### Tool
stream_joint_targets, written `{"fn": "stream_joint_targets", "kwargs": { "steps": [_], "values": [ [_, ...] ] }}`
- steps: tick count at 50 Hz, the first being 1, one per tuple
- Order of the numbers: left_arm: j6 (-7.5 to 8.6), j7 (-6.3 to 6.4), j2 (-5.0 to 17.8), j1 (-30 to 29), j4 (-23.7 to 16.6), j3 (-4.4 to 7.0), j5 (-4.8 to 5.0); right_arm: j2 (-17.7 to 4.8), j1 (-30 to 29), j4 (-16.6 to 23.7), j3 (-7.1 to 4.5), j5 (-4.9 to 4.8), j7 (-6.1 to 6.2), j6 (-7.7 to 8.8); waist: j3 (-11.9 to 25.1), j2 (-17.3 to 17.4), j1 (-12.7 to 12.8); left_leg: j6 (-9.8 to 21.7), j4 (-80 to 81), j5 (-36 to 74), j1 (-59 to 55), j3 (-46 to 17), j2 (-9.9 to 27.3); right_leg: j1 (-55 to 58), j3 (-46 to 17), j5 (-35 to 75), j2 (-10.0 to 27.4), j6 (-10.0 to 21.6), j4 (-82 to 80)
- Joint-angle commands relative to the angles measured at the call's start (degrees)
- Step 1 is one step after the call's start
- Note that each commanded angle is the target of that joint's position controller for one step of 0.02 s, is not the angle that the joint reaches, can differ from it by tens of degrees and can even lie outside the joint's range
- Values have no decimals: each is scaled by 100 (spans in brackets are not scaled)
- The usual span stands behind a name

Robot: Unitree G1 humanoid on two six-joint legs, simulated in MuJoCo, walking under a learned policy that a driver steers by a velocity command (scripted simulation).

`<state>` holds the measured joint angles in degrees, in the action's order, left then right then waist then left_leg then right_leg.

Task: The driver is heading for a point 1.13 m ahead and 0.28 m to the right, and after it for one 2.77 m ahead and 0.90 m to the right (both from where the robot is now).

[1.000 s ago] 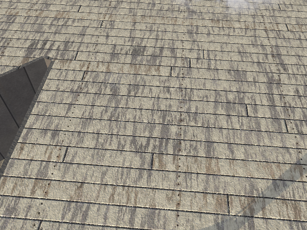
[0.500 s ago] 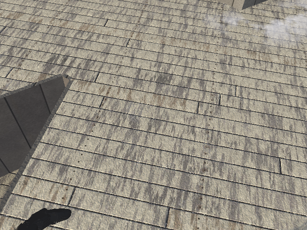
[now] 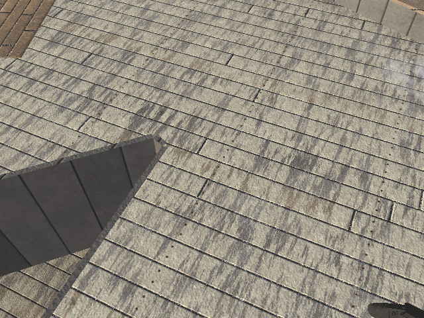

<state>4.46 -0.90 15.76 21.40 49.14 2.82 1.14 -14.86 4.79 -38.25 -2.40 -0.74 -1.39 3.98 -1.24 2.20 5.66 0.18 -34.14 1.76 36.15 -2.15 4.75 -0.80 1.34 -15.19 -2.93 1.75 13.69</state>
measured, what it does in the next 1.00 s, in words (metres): walks ahead, turning right: left foot, then right foot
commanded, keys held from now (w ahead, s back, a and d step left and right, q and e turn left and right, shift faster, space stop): w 0.04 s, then w+e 0.86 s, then w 0.10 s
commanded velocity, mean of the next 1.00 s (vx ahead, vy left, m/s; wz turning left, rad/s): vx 0.50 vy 0.00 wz -0.41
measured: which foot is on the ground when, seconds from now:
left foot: up 0.00-0.08, down 0.10-0.66, up 0.68-1.00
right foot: down 0.00-0.10, up 0.12-0.62, down 0.64-1.00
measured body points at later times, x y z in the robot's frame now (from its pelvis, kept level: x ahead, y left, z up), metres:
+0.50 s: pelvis +0.27 +0.03 +0.00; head +0.29 +0.02 +0.45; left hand +0.49 +0.25 -0.10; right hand +0.26 -0.25 -0.13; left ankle +0.20 +0.14 -0.74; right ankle +0.42 -0.15 -0.69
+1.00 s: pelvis +0.53 -0.08 +0.00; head +0.56 -0.11 +0.45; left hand +0.72 +0.14 -0.10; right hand +0.61 -0.40 -0.09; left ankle +0.78 +0.00 -0.69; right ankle +0.45 -0.13 -0.74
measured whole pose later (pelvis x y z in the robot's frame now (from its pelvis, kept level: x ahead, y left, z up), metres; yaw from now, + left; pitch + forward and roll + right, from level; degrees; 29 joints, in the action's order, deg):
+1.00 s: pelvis +0.53 -0.08 +0.00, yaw -28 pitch +2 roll +0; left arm 2.8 0.2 15.9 18.5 42.5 3.9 1.0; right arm -16.4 2.8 -40.6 -3.2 0.3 -0.6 5.4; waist -2.0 2.2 3.9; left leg -3.4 -36.1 2.7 37.1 -5.0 4.6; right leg -6.8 -6.9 -14.0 -6.4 4.7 19.5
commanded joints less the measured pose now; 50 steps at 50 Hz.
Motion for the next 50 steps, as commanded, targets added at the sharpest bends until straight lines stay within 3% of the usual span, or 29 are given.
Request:
{"fn": "stream_joint_targets", "kwargs": {
  "steps": [1,3,4,5,6,7,8,9,10,11,12,14,16,22,27,30,31,32,33,34,35,36,37,38,39,41,44,47,50],
  "values": [
    [-29,40,1026,137,-168,241,36,-374,-687,609,-90,-28,-98,131,-177,-631,-73,148,362,-180,-110,136,-181,109,-834,2110,1665,875,-138],
    [-97,70,1086,104,-124,260,63,-504,-455,581,-156,-28,-108,161,-42,-704,-303,311,569,-608,-646,212,-317,285,-888,2918,1728,771,294],
    [-125,83,1101,-7,-125,250,77,-660,94,444,-248,-9,-84,179,268,-676,-670,448,810,-542,-1493,329,-455,175,-751,3683,1566,662,929],
    [-125,93,966,-47,-167,190,40,-961,958,215,-387,42,-31,186,885,-574,-1080,640,731,-311,-2911,209,-297,-368,-560,3681,1271,491,1976],
    [-94,98,558,-63,-367,32,-149,-1453,2037,76,-509,131,54,160,1862,234,-1423,1025,486,-25,-4717,-1194,1023,-1668,-294,1657,816,250,3886],
    [12,71,144,648,-400,-88,-8,-1600,2058,17,-517,137,20,114,2540,1617,-1036,1774,1128,-1286,-6078,-3540,2005,-3596,-525,-1822,51,17,5438],
    [53,59,820,211,-315,77,122,-1031,1950,59,-392,77,30,91,1979,822,-1266,1551,1418,-2077,-5628,-3398,1804,-4190,-956,-1694,358,26,5980],
    [69,47,967,-281,-467,145,183,-851,1612,53,-318,54,49,97,1155,568,-1207,1323,1590,-1949,-4857,-2533,1612,-4405,-840,-1126,577,45,5976],
    [51,68,860,-498,-485,144,141,-728,1254,50,-271,89,40,109,759,203,-1011,1205,1801,-1560,-4107,-1977,1375,-4189,-741,-658,797,-2,5777],
    [-5,81,785,-573,-482,174,67,-545,981,37,-227,118,16,138,392,159,-847,1120,2056,-1248,-3541,-1476,1143,-4019,-739,-336,920,-32,5510],
    [-72,74,673,-393,-456,180,80,-537,843,1,-233,165,18,189,340,433,-656,1128,2258,-987,-3142,-1173,1109,-3663,-773,-103,1038,-84,5425],
    [-189,78,457,-303,-407,165,91,-498,722,-105,-261,157,25,278,205,338,-512,1170,2524,-451,-2793,-651,1049,-3508,-761,83,1076,-181,5277],
    [-259,101,408,-539,-486,178,73,-579,704,-208,-303,180,70,315,21,160,-490,1151,2647,-1,-2739,-206,1038,-3766,-832,464,1077,-246,4999],
    [-205,-83,198,-1498,-781,91,15,-837,932,-443,-394,125,197,243,-247,-6,-789,939,2753,393,-3032,901,861,-3693,-380,1974,958,-173,3106],
    [-217,-237,273,-2193,-1221,85,-5,-1050,1354,-716,-479,-4,227,54,-450,-23,-972,821,2352,878,-4090,1160,1207,-4041,-46,1338,843,104,2378],
    [-256,-274,502,-1814,-1297,218,11,-1272,1227,-704,-532,-62,275,-74,12,290,-612,624,1251,3481,-4336,1403,1188,-3094,466,473,323,420,2329],
    [-270,-257,699,-1201,-1174,338,32,-1329,1149,-685,-538,-79,291,-127,355,314,-247,529,361,4079,-4204,1501,1084,-2287,596,351,66,582,2213],
    [-286,-181,1033,-247,-932,531,37,-1277,1076,-655,-497,-99,313,-138,839,167,263,312,-938,3642,-3534,1631,843,-806,489,737,-123,817,1784],
    [-343,-50,1598,382,-803,682,42,-823,1257,-519,-336,123,311,-73,1320,-908,290,32,-2837,288,-1844,1605,446,895,-1276,1103,990,1223,1763],
    [-244,-88,1914,72,-1000,675,37,-298,1574,-201,-136,134,228,130,2119,-1807,-278,-231,-4575,-3658,329,471,-807,2402,-4761,-249,2201,2455,728],
    [-182,-126,1343,158,-1045,520,4,-873,856,-148,-247,-90,137,332,2033,-869,164,-81,-4769,-3382,974,-395,-486,2352,-4632,-520,2163,2136,258],
    [-117,-122,1094,-36,-1018,449,-10,-939,508,-20,-255,-212,102,424,1262,-714,95,63,-4452,-2874,1192,-315,-256,1684,-3773,-209,1978,1891,255],
    [-83,-120,947,-409,-1062,395,6,-861,507,-88,-244,-103,148,451,780,-170,-211,76,-3902,-2450,884,-304,8,782,-3115,415,1715,1674,261],
    [-80,-94,748,-733,-1133,332,-14,-914,531,-146,-290,64,190,415,528,-147,-412,27,-3434,-2191,498,-284,158,104,-2634,980,1512,1563,175],
    [-73,-62,735,-875,-1227,310,-93,-928,647,-146,-312,96,180,348,455,-390,-581,-36,-3281,-2053,117,-315,224,-386,-2480,1457,1427,1596,75],
    [-50,-12,791,-888,-1239,327,-74,-809,744,-143,-302,145,175,236,419,-393,-695,-210,-2803,-1909,-101,-215,215,-813,-2127,2074,1285,1609,-29],
    [-54,100,982,-636,-1164,378,-35,-607,192,27,-224,170,192,151,199,-391,-540,-419,-1724,-1024,-35,-83,69,-1187,-1700,2248,1024,1447,-99],
    [-96,153,938,-438,-1070,359,-7,-445,-339,118,-137,132,121,189,156,-625,-287,-424,-376,155,-434,-10,-170,-1300,-1382,1674,762,1140,-34],
    [-100,149,897,-79,-877,330,2,-497,-749,214,-123,54,17,264,66,-704,-56,-321,190,622,-638,-13,-264,-1066,-1580,1246,965,1077,59]
  ]
}}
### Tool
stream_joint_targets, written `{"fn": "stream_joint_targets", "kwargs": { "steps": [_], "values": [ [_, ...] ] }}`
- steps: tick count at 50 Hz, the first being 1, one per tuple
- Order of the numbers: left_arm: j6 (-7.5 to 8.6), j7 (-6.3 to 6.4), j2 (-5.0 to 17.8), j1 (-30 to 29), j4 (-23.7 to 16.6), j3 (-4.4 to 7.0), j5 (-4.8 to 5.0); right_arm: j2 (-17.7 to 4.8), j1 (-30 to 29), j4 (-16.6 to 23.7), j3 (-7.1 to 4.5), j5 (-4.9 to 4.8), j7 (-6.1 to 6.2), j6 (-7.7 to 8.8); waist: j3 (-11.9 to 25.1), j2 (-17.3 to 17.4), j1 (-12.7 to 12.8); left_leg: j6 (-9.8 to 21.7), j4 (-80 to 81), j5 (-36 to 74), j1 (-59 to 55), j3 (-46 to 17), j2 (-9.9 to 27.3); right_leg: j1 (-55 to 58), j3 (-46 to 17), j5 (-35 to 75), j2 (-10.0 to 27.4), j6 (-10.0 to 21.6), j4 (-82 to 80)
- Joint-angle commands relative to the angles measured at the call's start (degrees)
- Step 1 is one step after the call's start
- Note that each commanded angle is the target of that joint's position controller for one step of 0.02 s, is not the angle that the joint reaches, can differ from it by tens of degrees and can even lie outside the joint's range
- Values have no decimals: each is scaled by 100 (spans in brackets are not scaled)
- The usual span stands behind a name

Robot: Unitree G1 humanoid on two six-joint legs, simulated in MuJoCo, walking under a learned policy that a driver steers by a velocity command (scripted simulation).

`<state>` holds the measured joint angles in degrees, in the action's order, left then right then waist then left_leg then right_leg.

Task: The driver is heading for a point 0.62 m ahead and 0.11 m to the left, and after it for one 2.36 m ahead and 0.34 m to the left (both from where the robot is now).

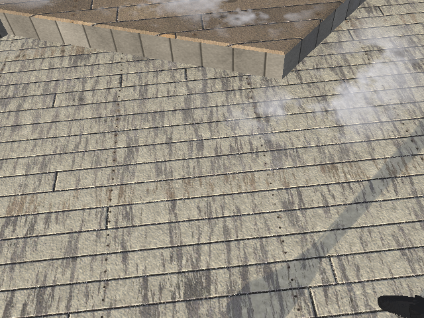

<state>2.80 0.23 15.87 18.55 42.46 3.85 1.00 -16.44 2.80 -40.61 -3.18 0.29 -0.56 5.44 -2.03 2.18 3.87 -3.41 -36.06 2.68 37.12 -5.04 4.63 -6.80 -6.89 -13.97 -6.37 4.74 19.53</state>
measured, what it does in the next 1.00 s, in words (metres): walks ahead: left foot, then right foot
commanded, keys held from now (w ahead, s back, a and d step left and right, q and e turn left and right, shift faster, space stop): w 0.50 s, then w+q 0.22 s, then q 0.28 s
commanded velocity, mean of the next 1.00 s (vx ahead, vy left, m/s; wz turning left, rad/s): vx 0.44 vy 0.00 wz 0.08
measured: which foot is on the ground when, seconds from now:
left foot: up 0.00-0.12, down 0.14-0.66, up 0.68-1.00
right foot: down 0.00-0.16, up 0.18-0.64, down 0.66-1.00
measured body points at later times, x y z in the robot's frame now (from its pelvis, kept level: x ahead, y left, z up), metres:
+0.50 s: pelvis +0.28 +0.04 +0.00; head +0.31 +0.05 +0.45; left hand +0.49 +0.27 -0.09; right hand +0.28 -0.23 -0.12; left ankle +0.23 +0.14 -0.75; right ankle +0.44 -0.14 -0.69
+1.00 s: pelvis +0.52 -0.01 +0.00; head +0.56 +0.00 +0.45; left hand +0.55 +0.29 -0.12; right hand +0.73 -0.25 -0.10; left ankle +0.63 +0.14 -0.70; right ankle +0.49 -0.12 -0.75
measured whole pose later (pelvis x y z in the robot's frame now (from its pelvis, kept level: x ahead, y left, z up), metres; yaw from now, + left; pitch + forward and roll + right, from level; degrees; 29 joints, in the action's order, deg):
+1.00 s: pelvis +0.52 -0.01 +0.00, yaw +9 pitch +2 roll -2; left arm 3.4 1.1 16.1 13.0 46.8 4.4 0.0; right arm -17.2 8.3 -39.8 -4.1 -0.6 -1.2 -0.1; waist -3.4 2.2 2.8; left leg -1.1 -42.5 -4.8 35.7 -0.1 4.3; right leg -6.6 10.9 -13.2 0.4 0.6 18.5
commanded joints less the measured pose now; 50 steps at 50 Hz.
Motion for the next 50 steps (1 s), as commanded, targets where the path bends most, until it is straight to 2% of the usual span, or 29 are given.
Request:
{"fn": "stream_joint_targets", "kwargs": {
  "steps": [1,3,5,6,7,8,9,10,11,12,14,17,20,23,26,28,30,31,32,33,34,35,36,38,39,41,45,47,50],
  "values": [
    [67,34,872,291,-155,221,11,-395,-628,490,-62,-52,-78,143,125,-729,153,102,507,413,-659,257,-265,-244,-853,1134,1393,761,-370],
    [44,26,883,396,-90,224,4,-488,-670,566,-94,-42,-110,178,70,-756,143,268,741,-52,-581,267,-299,173,-1098,1323,1596,716,-93],
    [2,27,932,349,-54,246,-10,-571,-382,548,-140,-51,-111,208,99,-911,-50,470,894,-534,-918,380,-370,396,-1237,1909,1703,627,200],
    [-5,35,885,230,-92,225,-22,-699,135,428,-228,-52,-93,218,338,-890,-346,638,1102,-482,-1595,514,-478,398,-1100,2734,1519,510,694],
    [5,23,707,145,-167,148,-58,-918,920,300,-316,21,-66,235,1016,-756,-716,938,870,-228,-2896,203,-81,7,-836,2874,1224,330,1732],
    [61,31,382,641,-264,31,-63,-1370,1795,179,-436,116,-45,227,1996,218,-796,1689,759,-469,-5083,-1559,1069,-1656,-314,1416,541,-58,3685],
    [116,23,301,971,-202,-37,25,-1287,2263,-100,-455,-17,-107,155,2333,1569,-807,2259,1585,-1938,-5883,-3647,1804,-3102,-108,-1821,71,-327,5158],
    [148,-1,786,561,-234,64,93,-878,2065,-55,-323,-144,-115,124,1547,855,-924,2036,1863,-3162,-5392,-3608,1710,-3791,-386,-1738,414,-299,5679],
    [167,-13,843,-39,-400,73,110,-679,1715,4,-250,-135,-88,60,899,346,-907,1798,1964,-3188,-4669,-2863,1499,-3924,-164,-1274,660,-286,5705],
    [185,-21,763,-457,-519,61,0,-576,1397,20,-189,-69,-96,22,356,-24,-762,1671,2171,-2610,-3833,-2252,1213,-3827,45,-917,869,-268,5310],
    [167,-38,625,-327,-502,73,-55,-450,1100,46,-128,13,-100,38,223,232,-441,1652,2406,-1683,-3054,-1688,928,-3295,83,-502,1180,-312,4733],
    [117,-29,388,-298,-484,14,-64,-592,1170,-60,-162,-51,-78,80,243,321,-346,1739,2663,-805,-2785,-1040,792,-3187,275,-199,1274,-435,4083],
    [142,-32,279,-826,-588,-45,-101,-772,1365,-178,-216,-58,-23,51,188,163,-499,1683,2780,-195,-2863,-524,702,-3254,373,716,1333,-531,3051],
    [197,-90,172,-1404,-684,-92,-65,-829,1621,-306,-218,-117,4,-5,85,171,-724,1497,2768,-43,-2882,-85,514,-2926,537,1586,1170,-546,1981],
    [252,-174,178,-1937,-830,-96,-14,-869,2007,-473,-223,-151,9,-84,-55,160,-932,1462,2630,-118,-3116,-148,643,-2771,594,1807,1026,-523,1425],
    [292,-251,232,-2152,-932,-75,-3,-871,2135,-547,-220,-156,30,-150,-115,184,-910,1423,2378,-26,-3392,-348,788,-2736,555,1517,918,-446,1137],
    [345,-269,415,-1967,-918,-5,-9,-984,2075,-569,-261,-188,79,-203,-46,248,-699,1305,2075,274,-3568,-570,905,-2329,513,1178,827,-342,857],
    [369,-249,529,-1601,-827,58,-26,-1055,1950,-555,-276,-196,98,-220,136,300,-434,1208,1694,841,-3538,-525,830,-1742,605,1108,720,-252,662],
    [368,-199,763,-876,-616,183,-62,-973,1913,-547,-231,-184,98,-227,626,232,-85,1070,917,1350,-3293,-315,549,-604,693,1132,687,-97,590],
    [360,-128,1143,144,-464,304,-170,-655,1796,-390,-104,-78,93,-202,1476,-102,373,836,-595,451,-2314,-80,215,1100,-63,1370,1527,263,922],
    [286,-93,1647,614,-348,418,-224,5,2540,-260,100,-79,86,-98,2358,-1601,154,420,-2713,-2680,-110,380,-613,3180,-2399,803,3035,1103,688],
    [242,-92,1160,751,-303,311,-152,-438,2443,-367,6,-220,70,-26,2540,-1618,327,386,-3600,-3613,547,-224,-514,3062,-3289,-109,3118,1262,154],
    [232,-73,864,414,-304,206,-113,-811,1950,-245,-115,-307,68,-20,1589,-1233,324,397,-3870,-3210,930,-208,-252,2380,-2416,-215,2892,992,13],
    [243,-83,520,-389,-324,79,-170,-737,1454,-144,-151,-174,113,-104,666,-784,-40,307,-3470,-2592,518,-39,38,837,-1084,1681,2470,771,-213],
    [280,-94,419,-648,-326,50,-219,-649,1565,-159,-179,-138,128,-206,479,-822,-278,261,-3307,-2480,108,-53,139,251,-570,2526,2340,729,-352],
    [330,-86,476,-987,-276,97,-198,-402,1773,-155,-156,-159,132,-390,344,-884,-557,125,-2962,-2445,-302,71,149,-345,63,3505,2309,777,-494],
    [269,56,765,-1148,-148,209,-168,-201,1382,97,-103,-95,60,-509,375,-752,-560,112,-1534,-1127,-599,327,118,-525,1039,3712,2113,648,-639],
    [197,117,832,-1124,-90,224,-139,-204,1094,219,-103,-86,-37,-507,465,-735,-448,180,-904,-502,-892,465,29,-417,1325,3575,2066,586,-604],
    [99,140,958,-1043,18,267,-26,-364,736,460,-175,-72,-159,-551,462,-701,-367,337,-342,-527,-952,496,-11,-11,1408,3265,2215,473,-318]
  ]
}}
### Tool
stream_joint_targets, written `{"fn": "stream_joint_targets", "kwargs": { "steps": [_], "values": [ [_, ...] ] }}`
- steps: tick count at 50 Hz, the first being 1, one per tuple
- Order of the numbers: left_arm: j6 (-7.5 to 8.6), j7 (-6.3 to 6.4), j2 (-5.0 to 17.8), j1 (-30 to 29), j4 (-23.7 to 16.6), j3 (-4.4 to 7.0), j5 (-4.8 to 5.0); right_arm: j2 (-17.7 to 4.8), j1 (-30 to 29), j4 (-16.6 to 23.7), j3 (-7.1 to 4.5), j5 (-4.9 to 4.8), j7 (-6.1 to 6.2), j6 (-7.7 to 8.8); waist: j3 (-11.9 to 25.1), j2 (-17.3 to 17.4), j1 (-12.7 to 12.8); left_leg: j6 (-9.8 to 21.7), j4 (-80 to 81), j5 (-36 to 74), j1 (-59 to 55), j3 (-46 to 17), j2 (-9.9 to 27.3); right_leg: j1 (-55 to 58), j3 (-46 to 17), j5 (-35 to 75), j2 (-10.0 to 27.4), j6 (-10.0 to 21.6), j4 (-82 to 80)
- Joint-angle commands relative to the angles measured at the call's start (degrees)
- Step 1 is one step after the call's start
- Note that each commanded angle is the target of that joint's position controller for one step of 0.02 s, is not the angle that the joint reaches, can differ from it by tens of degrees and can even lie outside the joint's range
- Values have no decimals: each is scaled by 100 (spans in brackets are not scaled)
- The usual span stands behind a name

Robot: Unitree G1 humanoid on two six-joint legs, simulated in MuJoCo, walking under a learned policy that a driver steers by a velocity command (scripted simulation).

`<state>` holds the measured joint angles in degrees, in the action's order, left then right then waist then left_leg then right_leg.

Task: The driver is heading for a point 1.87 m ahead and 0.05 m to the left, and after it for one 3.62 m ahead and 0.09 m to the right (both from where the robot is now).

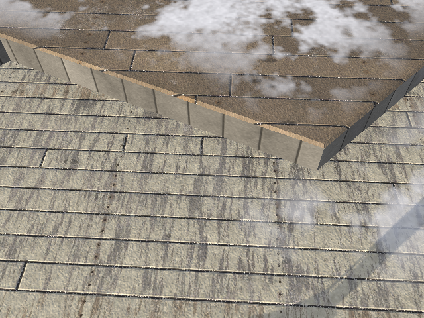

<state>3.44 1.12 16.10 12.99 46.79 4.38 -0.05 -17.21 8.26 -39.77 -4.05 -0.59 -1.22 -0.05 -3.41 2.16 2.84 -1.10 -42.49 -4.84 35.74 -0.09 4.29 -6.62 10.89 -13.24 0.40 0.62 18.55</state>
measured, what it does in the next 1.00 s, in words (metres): walks ahead: left foot, then right foot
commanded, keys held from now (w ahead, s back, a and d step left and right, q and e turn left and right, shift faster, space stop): q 0.24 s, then no key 0.76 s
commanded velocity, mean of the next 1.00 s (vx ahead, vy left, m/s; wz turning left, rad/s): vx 0.04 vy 0.00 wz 0.26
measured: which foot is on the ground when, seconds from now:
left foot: up 0.00-0.08, down 0.10-1.00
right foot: down 0.00-0.12, up 0.14-0.50, down 0.52-1.00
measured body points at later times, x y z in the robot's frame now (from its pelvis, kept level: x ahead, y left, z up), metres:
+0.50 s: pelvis +0.09 +0.01 -0.01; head +0.12 +0.01 +0.44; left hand +0.16 +0.31 -0.12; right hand +0.32 -0.22 -0.10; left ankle +0.14 +0.12 -0.74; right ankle +0.14 -0.13 -0.74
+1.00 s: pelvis +0.14 -0.01 -0.01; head +0.15 -0.01 +0.44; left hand +0.19 +0.26 -0.13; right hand +0.32 -0.24 -0.12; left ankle +0.14 +0.12 -0.74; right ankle +0.14 -0.13 -0.74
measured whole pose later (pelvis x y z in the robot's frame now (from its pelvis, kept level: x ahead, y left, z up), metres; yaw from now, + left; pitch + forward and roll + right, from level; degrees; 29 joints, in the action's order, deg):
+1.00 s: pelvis +0.14 -0.01 -0.01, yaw +14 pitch -1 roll +0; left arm 1.2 0.4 13.6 10.4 49.0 0.9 -0.5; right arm -13.6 11.3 -44.9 -3.0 0.7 1.5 -1.0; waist -1.8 0.0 0.0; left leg -1.2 -30.0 -12.7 16.3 -5.8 -1.6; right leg -10.5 0.5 -18.8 -0.8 0.9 30.3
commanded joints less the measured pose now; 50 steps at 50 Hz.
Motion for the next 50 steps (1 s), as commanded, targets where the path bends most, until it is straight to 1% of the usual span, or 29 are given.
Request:
{"fn": "stream_joint_targets", "kwargs": {
  "steps": [1,3,4,5,6,7,8,9,10,11,12,13,15,17,22,24,25,26,27,28,29,30,31,32,34,36,40,44,50],
  "values": [
    [-2,49,985,-488,-394,235,121,-358,124,450,-123,30,-122,-23,577,-699,-271,178,416,16,-822,41,-9,78,-378,3137,1605,841,-42],
    [-76,54,1070,-551,-378,275,212,-481,203,529,-200,50,-151,-60,578,-696,-378,361,763,-326,-1051,220,-173,190,-343,3257,1628,695,547],
    [-105,62,1033,-575,-370,272,244,-574,501,473,-268,62,-130,-55,698,-584,-548,504,1181,-87,-1557,361,-380,110,-198,3383,1451,529,1169],
    [-118,43,880,-252,-292,234,171,-906,957,370,-409,82,-42,-41,969,-105,-681,721,1594,1109,-2398,195,-485,-176,-27,2945,1049,219,2208],
    [-105,7,589,-38,-447,120,-122,-1601,1185,470,-562,109,109,-51,1296,1318,-565,1346,1463,4141,-3667,-1602,824,-1675,145,14,440,-276,4088],
    [-114,-37,501,166,-581,26,-161,-1659,974,689,-488,210,88,-11,2170,1638,-383,2552,1840,3486,-4457,-3605,1843,-2895,-860,-2849,-370,-469,5540],
    [-155,-72,835,-155,-497,109,2,-1262,834,770,-386,134,14,27,2205,648,-646,2342,2059,2594,-4152,-3175,1583,-3041,-1544,-2530,-89,-378,5823],
    [-193,-58,814,-405,-581,107,90,-1070,565,770,-322,76,12,68,1694,401,-521,2008,2092,1918,-3645,-2625,1312,-3186,-1530,-2093,46,-276,5655],
    [-238,9,749,-449,-511,109,23,-947,360,754,-296,4,37,54,1327,-6,-400,1693,2197,1219,-3156,-2299,1023,-3170,-1529,-1713,193,-277,5238],
    [-301,83,781,-576,-530,128,-68,-833,122,777,-255,-22,93,1,1100,-44,-309,1469,2393,493,-2669,-2092,805,-2975,-1520,-1363,264,-263,4820],
    [-344,85,765,-485,-539,126,-45,-937,28,838,-271,68,130,-25,1043,381,-174,1522,2465,537,-2198,-2058,729,-2607,-1477,-1180,191,-302,4677],
    [-361,90,731,-323,-484,119,-32,-900,-66,875,-267,118,157,-31,1072,508,-125,1544,2476,703,-2100,-1928,676,-2444,-1449,-1101,148,-361,4444],
    [-355,102,610,-238,-397,79,-7,-849,-36,860,-261,130,220,-34,1236,447,-145,1495,2395,821,-2083,-1698,554,-2183,-1382,-989,96,-444,3880],
    [-363,96,499,-344,-410,25,-23,-845,18,817,-256,103,258,-43,1322,418,-251,1467,2339,631,-2049,-1677,556,-1952,-1399,-782,131,-485,3409],
    [-366,19,531,-460,-467,11,7,-730,-6,703,-170,140,214,-110,1036,653,-401,1360,2386,-805,-1804,-1976,562,-1432,-1305,-656,103,-384,2397],
    [-312,-52,424,-222,-388,-6,-14,-599,-91,649,-91,98,197,-138,925,588,-222,1149,2195,-1076,-1619,-1955,435,-819,-1139,-78,28,-215,1319],
    [-288,-86,423,-149,-365,-14,-72,-467,91,553,-41,92,193,-134,863,464,-194,902,2080,-1274,-1474,-1842,253,-448,-1168,293,84,-85,738],
    [-263,-86,701,-90,-415,16,-193,-289,282,495,18,143,189,-104,803,-75,-300,555,1545,-1596,-1214,-1520,-100,-203,-1885,498,770,161,339],
    [-265,-67,1009,-401,-405,60,-239,-170,481,563,27,153,168,-61,624,-1219,-734,241,1141,-1798,-1223,-671,-743,-741,-2605,472,1368,686,83],
    [-239,-75,696,-683,-500,-18,-261,-373,230,563,-5,203,186,-30,529,-1407,-593,99,1019,-1656,-1752,-581,-597,-1357,-2878,-96,1514,926,-206],
    [-206,-71,519,-866,-553,-78,-233,-483,94,518,-58,191,190,-34,445,-1232,-582,88,1078,-1276,-1979,-586,-557,-1412,-2602,-458,1245,731,-186],
    [-179,-66,580,-776,-491,-63,-178,-381,-15,468,-44,216,204,-59,426,-1154,-511,83,1241,-940,-2114,-562,-554,-1364,-2356,-665,1005,499,-104],
    [-148,-63,618,-657,-444,-62,-129,-339,-75,464,-34,242,210,-95,396,-1176,-427,74,1337,-722,-2212,-607,-516,-1336,-2235,-764,899,377,-81],
    [-129,-51,590,-576,-393,-85,-122,-287,-49,439,-21,233,201,-116,350,-1145,-432,87,1441,-583,-2321,-669,-444,-1371,-2154,-784,847,313,-62],
    [-135,-27,504,-414,-333,-124,-125,-263,44,354,-12,195,190,-115,287,-926,-401,146,1524,-548,-2383,-715,-404,-1377,-1956,-1018,677,223,1],
    [-148,-9,493,-323,-323,-145,-110,-308,41,272,-33,173,199,-82,175,-566,-318,202,1576,-596,-2199,-776,-383,-1259,-1799,-989,537,188,131],
    [-144,8,482,-212,-267,-157,-71,-238,87,117,-27,172,218,-1,389,-150,-234,166,1594,-18,-2252,-856,-322,-910,-1611,-239,411,203,459],
    [-156,-30,400,-201,-188,-188,-58,-241,167,-19,-32,140,253,6,545,-44,-223,190,1528,389,-2429,-894,-283,-773,-1478,162,313,181,593],
    [-164,-74,369,-220,4,-215,-42,-271,231,-237,-40,120,316,-33,536,-126,-249,211,1492,660,-2621,-915,-255,-747,-1403,411,251,148,574]
  ]
}}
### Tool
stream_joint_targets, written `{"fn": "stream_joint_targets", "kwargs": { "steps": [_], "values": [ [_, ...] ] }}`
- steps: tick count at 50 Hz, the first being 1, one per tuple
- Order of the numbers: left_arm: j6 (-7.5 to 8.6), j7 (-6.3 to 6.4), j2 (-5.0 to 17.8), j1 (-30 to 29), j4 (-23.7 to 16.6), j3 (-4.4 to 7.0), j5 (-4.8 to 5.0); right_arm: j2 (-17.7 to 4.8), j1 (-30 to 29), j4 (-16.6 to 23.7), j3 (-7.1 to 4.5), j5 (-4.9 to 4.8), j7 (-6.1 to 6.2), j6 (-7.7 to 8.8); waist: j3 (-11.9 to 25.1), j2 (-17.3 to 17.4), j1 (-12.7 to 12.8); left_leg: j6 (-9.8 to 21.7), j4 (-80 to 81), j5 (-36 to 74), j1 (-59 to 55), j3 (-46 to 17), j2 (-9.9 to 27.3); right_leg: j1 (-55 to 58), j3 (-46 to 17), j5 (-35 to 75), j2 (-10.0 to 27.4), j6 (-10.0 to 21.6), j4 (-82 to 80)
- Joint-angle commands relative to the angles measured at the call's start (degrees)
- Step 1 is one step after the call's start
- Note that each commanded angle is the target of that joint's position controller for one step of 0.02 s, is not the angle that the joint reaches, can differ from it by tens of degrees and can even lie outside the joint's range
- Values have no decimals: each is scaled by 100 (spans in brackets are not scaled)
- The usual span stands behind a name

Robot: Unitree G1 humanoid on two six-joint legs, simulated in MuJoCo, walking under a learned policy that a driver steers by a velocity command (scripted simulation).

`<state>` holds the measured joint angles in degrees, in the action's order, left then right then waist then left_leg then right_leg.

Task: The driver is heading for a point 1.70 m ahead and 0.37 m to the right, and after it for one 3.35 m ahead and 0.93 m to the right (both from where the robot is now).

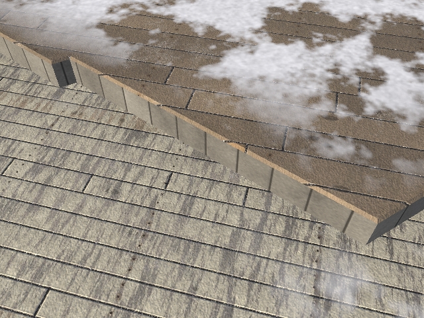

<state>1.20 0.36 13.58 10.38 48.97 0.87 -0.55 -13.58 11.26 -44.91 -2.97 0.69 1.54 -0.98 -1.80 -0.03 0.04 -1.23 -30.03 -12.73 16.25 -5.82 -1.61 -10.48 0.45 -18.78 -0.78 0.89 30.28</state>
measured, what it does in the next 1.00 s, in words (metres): steps on the spot: left foot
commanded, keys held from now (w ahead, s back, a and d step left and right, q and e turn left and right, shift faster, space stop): no key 0.66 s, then w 0.34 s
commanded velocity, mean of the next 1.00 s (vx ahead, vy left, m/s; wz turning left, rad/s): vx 0.08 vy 0.00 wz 0.01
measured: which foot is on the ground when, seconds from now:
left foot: down 0.00-0.72, up 0.74-0.96, down 0.98-1.00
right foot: down 0.00-1.00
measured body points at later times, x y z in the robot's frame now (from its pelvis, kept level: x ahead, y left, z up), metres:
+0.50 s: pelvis +0.01 -0.01 +0.00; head +0.02 -0.01 +0.45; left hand +0.06 +0.25 -0.14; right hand +0.09 -0.28 -0.14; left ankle +0.04 +0.13 -0.73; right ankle -0.03 -0.11 -0.73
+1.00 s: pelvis +0.08 +0.03 +0.00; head +0.09 +0.05 +0.45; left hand +0.05 +0.31 -0.15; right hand +0.18 -0.25 -0.12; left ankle +0.11 +0.14 -0.74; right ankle -0.03 -0.11 -0.73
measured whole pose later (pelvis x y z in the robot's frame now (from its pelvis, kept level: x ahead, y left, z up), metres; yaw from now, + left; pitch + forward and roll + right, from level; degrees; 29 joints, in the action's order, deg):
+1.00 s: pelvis +0.08 +0.03 +0.00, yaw -1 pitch +0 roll +0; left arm 2.3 0.8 16.6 23.1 59.3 2.4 1.2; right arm -15.4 8.4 -59.7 -3.5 -1.8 -0.2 4.9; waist -0.1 -2.1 1.7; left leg 1.6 -30.8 -13.3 17.5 3.2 1.0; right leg -4.1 -0.7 -23.5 1.8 -0.1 28.6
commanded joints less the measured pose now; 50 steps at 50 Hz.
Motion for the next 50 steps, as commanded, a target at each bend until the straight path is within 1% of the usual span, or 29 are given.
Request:
{"fn": "stream_joint_targets", "kwargs": {
  "steps": [1,7,18,26,33,34,35,36,37,38,39,40,41,42,43,44,45,46,47,48,49,50],
  "values": [
    [61,0,624,43,-174,133,10,-637,-69,235,-149,-11,50,54,362,74,27,222,249,1471,-698,-339,335,-359,-355,985,365,116,-616],
    [66,7,649,82,97,119,21,-630,-105,-68,-153,-24,92,21,268,3,21,196,309,1503,-816,-304,319,-336,-349,1021,350,109,-749],
    [60,44,679,229,549,84,26,-611,-195,-745,-136,-38,129,10,120,-3,35,124,481,1317,-862,-195,272,-267,-370,944,340,145,-982],
    [45,64,659,399,767,52,26,-612,-192,-1175,-94,-48,143,25,50,-11,41,89,568,1177,-793,-131,256,-224,-378,920,325,170,-1074],
    [33,73,619,569,891,23,28,-601,-145,-1455,-46,-55,153,33,6,-20,40,75,614,1103,-729,-92,253,-199,-373,946,306,180,-1111],
    [26,82,601,678,949,20,28,-533,-66,-1522,-24,-55,156,27,124,-80,46,72,561,620,-750,26,158,-143,-387,334,291,210,-1216],
    [6,102,712,735,968,60,61,-512,-95,-1540,-16,-75,160,24,24,-221,91,73,325,-115,-533,229,-15,-168,-547,-705,344,321,-1393],
    [-11,132,966,773,942,141,108,-540,-205,-1495,-24,-102,155,46,-160,-531,167,71,-144,-895,-74,490,-203,-172,-999,-1796,610,561,-1672],
    [-9,157,1173,862,920,210,141,-588,-436,-1369,-23,-117,130,111,-430,-799,260,102,-639,-1164,535,627,-169,-138,-1739,-2611,1167,883,-2062],
    [25,183,1314,864,887,279,148,-631,-631,-1246,-22,-142,84,209,-692,-933,309,159,-1225,-1110,1042,577,105,-138,-2378,-2810,1745,1185,-2379],
    [91,190,1287,971,894,301,114,-634,-792,-1170,-30,-176,33,299,-900,-875,374,200,-1775,-1293,1552,427,337,-2,-2741,-2508,2043,1384,-2519],
    [154,179,1165,1023,891,292,101,-641,-751,-1175,-53,-200,-18,372,-949,-719,333,235,-2136,-1425,2036,345,512,366,-2775,-2103,2124,1440,-2492],
    [195,159,1046,1042,871,280,137,-600,-691,-1191,-54,-220,-70,441,-929,-581,293,269,-2124,-1396,2316,327,636,704,-2601,-1714,2058,1376,-2420],
    [214,140,995,1028,837,280,178,-573,-728,-1175,-52,-240,-115,513,-863,-498,286,295,-1780,-1282,2270,383,692,854,-2277,-1314,1912,1245,-2358],
    [218,125,1000,1011,806,289,199,-536,-821,-1147,-47,-249,-144,574,-757,-479,299,292,-1349,-1121,1989,504,664,847,-1920,-946,1720,1122,-2300],
    [212,110,1052,1019,791,304,201,-458,-883,-1129,-26,-246,-175,619,-628,-531,301,267,-966,-929,1543,673,559,688,-1598,-642,1542,1055,-2217],
    [195,92,1117,998,778,321,206,-410,-796,-1158,-16,-251,-205,639,-516,-592,228,243,-607,-708,972,847,433,398,-1325,-481,1398,1014,-2118],
    [172,76,1165,942,760,333,228,-404,-548,-1253,-24,-260,-228,642,-412,-602,73,221,-218,-224,283,1037,280,17,-1113,-420,1283,970,-1960],
    [156,64,1182,915,741,335,238,-458,-166,-1409,-60,-265,-228,623,-302,-562,-107,188,18,164,-467,1181,100,-406,-980,-341,1185,919,-1722],
    [164,57,1150,891,708,313,223,-593,318,-1580,-134,-263,-200,590,-128,-485,-326,211,82,174,-1177,1218,-50,-749,-879,-41,1066,835,-1370],
    [201,45,987,781,662,247,198,-803,882,-1696,-227,-286,-153,577,97,-285,-653,363,287,15,-1930,854,159,-1124,-577,499,850,625,-525],
    [252,0,507,615,460,92,71,-1303,1614,-1786,-335,-237,-96,573,480,1030,-880,835,1002,-742,-2611,-996,1483,-1845,79,-25,315,205,1667]
  ]
}}
Keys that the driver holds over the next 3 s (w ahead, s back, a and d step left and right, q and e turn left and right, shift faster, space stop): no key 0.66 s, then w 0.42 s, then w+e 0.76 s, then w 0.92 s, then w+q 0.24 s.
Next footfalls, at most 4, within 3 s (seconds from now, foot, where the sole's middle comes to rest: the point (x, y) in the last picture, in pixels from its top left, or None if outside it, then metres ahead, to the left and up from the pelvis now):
0.98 left None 0.15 0.14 -0.77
1.48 right None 0.49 -0.09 -0.77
1.96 left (217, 233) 0.81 0.01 -0.77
2.46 right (291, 231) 0.82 -0.25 -0.77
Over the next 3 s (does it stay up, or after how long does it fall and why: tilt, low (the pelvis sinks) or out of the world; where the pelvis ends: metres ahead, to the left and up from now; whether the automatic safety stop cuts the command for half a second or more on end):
stays up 1.07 -0.23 0.10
